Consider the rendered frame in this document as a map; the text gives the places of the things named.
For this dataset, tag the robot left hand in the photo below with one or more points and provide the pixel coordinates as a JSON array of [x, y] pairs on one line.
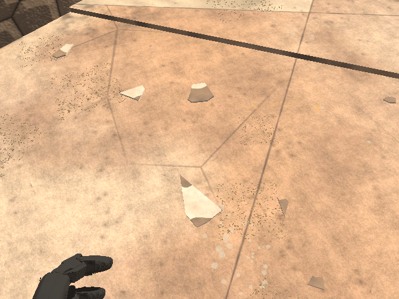
[[55, 285]]

